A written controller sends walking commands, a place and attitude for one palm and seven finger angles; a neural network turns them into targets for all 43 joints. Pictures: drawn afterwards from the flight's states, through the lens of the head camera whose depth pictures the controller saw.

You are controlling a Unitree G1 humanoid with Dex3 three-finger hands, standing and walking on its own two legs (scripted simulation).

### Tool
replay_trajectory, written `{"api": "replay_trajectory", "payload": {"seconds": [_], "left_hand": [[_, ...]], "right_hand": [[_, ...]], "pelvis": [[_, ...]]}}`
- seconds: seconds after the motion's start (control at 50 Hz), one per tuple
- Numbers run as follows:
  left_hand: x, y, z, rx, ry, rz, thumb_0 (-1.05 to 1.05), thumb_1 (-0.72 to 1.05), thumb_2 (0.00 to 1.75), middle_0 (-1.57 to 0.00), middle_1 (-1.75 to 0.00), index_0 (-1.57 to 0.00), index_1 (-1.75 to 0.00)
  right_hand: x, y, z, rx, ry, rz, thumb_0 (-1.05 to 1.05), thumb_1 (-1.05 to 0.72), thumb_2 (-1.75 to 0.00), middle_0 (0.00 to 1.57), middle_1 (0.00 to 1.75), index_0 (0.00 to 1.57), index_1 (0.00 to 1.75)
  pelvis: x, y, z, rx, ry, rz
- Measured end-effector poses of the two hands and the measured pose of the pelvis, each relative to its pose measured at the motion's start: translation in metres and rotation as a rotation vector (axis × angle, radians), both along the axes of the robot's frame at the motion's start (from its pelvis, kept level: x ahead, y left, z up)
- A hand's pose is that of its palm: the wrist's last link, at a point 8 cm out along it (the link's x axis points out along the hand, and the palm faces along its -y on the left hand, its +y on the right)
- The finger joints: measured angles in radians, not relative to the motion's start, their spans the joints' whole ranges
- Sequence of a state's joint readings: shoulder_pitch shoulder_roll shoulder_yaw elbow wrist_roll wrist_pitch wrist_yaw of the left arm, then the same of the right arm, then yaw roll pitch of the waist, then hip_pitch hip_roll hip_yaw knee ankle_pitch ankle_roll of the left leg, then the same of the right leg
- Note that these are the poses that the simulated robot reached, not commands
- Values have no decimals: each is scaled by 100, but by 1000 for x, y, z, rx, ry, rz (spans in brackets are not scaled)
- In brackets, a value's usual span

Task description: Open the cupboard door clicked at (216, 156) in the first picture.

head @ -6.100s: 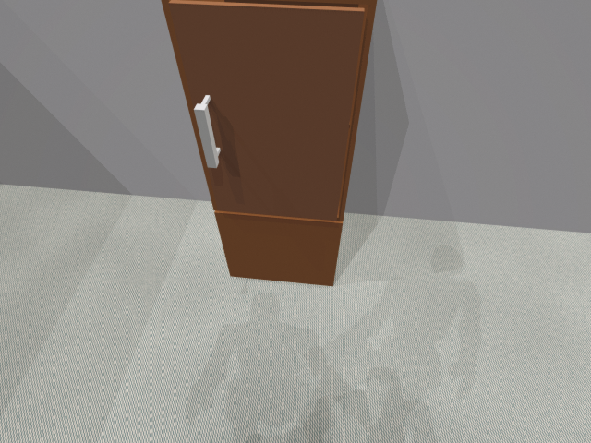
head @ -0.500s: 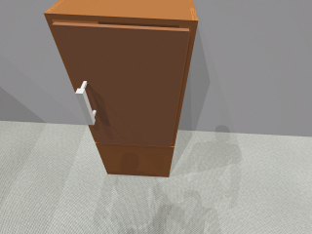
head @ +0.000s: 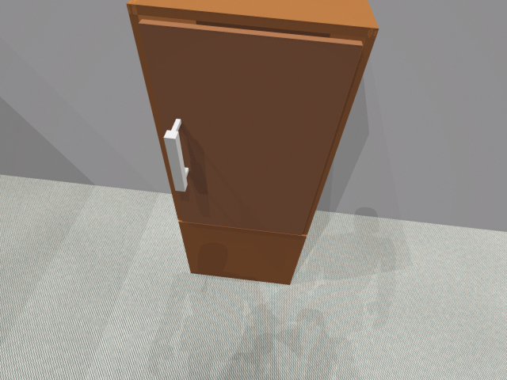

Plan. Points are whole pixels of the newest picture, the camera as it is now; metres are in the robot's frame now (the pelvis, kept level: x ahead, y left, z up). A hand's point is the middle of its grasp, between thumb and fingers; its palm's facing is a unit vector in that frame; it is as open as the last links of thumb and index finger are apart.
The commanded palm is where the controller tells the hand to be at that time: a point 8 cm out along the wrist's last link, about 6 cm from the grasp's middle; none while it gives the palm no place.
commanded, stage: come to a stop and stand still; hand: left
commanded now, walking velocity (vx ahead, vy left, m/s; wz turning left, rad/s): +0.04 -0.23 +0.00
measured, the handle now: (179, 156) +0.56 +0.23 -0.02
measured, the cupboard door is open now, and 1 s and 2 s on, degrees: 0 0 0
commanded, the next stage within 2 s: look again from close up in 1.04 s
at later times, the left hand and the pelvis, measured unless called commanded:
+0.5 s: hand out of the picture -0.01 +0.17 -0.18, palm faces -0.02 -0.99 -0.15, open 7.3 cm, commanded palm none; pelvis +0.00 +0.02 +0.00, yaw -1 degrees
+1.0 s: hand out of the picture +0.04 +0.21 -0.17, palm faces +0.00 -0.98 -0.20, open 7.4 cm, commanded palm none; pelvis +0.03 +0.04 +0.00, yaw -1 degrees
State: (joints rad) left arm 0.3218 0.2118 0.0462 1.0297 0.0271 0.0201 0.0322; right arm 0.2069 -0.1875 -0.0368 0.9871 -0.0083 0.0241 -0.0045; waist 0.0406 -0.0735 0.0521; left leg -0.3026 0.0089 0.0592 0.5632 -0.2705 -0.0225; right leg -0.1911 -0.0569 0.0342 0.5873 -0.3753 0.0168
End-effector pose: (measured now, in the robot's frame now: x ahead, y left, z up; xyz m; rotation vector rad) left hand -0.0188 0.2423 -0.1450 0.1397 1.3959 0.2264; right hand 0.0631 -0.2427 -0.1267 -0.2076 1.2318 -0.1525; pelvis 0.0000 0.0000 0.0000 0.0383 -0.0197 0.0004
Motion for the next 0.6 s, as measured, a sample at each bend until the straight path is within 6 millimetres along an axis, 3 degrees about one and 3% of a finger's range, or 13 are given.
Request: {"api": "replay_trajectory", "payload": {"seconds": [0.1,0.18,0.3,0.46,0.6], "left_hand": [[0,34,-9,25,16,-12,1,90,90,-20,-30,-20,-30],[10,42,0,25,-23,-38,1,91,90,-20,-30,-20,-30],[19,23,5,-7,-43,-81,0,91,90,-19,-30,-20,-30],[8,-15,0,-67,-18,-84,1,91,90,-20,-30,-20,-30],[17,-11,-5,-70,-3,-90,1,91,90,-20,-30,-20,-30]], "right_hand": [[-7,29,-8,4,-27,1,0,-90,-90,20,30,20,30],[-21,48,-9,35,-8,-12,0,-91,-90,20,30,20,30],[-49,45,-15,53,32,-70,0,-93,-89,20,30,21,30],[-87,41,-16,61,154,-106,0,-91,-90,20,30,20,30],[-97,55,-21,75,174,-120,1,-91,-90,20,30,20,30]], "pelvis": [[-7,23,-10,3,3,-9],[-10,29,-3,-5,10,-11],[-12,27,-1,-5,22,-27],[-7,18,2,-57,13,-21],[5,26,-4,-63,10,-13]]}}
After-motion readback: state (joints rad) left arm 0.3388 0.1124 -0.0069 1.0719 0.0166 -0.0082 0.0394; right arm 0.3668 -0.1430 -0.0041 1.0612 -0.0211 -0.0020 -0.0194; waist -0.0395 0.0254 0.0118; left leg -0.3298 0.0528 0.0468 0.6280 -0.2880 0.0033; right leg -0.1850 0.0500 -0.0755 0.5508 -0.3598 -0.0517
